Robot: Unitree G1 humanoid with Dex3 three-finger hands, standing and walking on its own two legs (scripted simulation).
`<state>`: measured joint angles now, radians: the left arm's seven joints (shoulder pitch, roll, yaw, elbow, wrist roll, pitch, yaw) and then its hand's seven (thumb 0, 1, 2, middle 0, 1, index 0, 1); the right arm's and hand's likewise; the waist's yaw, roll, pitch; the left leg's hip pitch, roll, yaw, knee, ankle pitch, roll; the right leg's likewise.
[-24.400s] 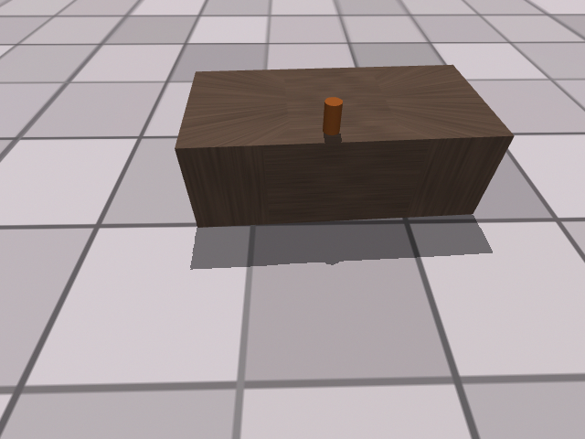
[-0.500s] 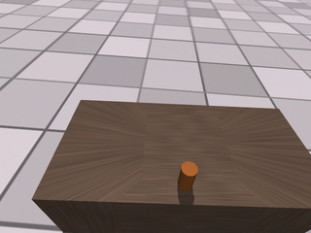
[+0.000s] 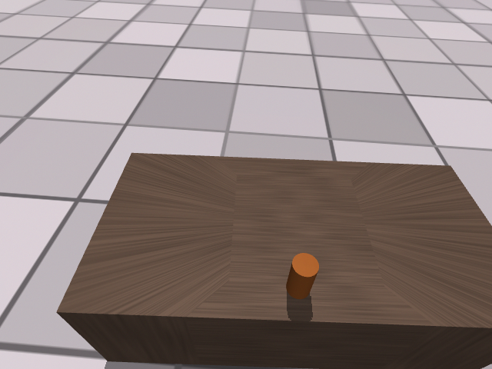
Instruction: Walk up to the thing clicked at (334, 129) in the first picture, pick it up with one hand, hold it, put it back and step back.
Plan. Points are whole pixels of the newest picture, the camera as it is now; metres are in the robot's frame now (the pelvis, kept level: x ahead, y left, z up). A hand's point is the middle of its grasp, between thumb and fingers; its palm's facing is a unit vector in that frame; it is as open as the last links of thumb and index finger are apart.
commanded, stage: home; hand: right
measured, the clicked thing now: (301, 276) +0.44 -0.14 -0.27
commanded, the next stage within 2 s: stand in 0.32 s
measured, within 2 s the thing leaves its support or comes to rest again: neither
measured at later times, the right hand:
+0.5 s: hand out of the picture +0.08 -0.25 -0.15, palm faces -0.02 +0.93 -0.37, open 17.2 cm
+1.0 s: hand out of the picture +0.08 -0.24 -0.15, palm faces -0.03 +0.93 -0.36, open 7.9 cm
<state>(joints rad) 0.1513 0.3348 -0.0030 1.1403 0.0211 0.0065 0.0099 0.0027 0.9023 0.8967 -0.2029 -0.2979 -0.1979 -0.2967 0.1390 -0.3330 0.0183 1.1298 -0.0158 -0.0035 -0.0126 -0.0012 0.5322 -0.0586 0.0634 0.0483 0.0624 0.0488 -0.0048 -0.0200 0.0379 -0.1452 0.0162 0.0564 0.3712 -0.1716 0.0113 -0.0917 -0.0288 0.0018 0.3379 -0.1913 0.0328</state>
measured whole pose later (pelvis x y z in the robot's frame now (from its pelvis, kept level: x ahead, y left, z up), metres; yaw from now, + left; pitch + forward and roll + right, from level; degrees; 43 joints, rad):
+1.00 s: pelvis +0.01 +0.01 +0.00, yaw +1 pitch -3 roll +0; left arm 0.14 0.34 0.00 1.13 0.02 0.00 0.00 0.00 0.90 0.90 -0.20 -0.30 -0.20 -0.30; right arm 0.13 -0.34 0.01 1.13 -0.01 -0.01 0.00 0.01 -0.80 -0.88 0.21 0.29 0.21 0.29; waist -0.01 -0.02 0.04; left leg -0.13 -0.01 0.04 0.34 -0.17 0.03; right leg -0.07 -0.05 -0.01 0.30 -0.19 0.05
